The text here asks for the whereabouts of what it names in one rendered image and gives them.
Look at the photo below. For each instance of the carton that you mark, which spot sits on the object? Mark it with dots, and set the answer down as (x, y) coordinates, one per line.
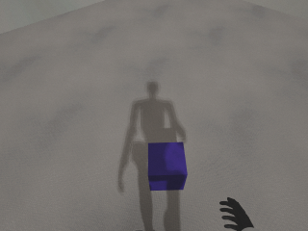
(167, 168)

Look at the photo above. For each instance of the robot right hand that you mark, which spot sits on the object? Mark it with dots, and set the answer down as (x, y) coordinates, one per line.
(240, 217)

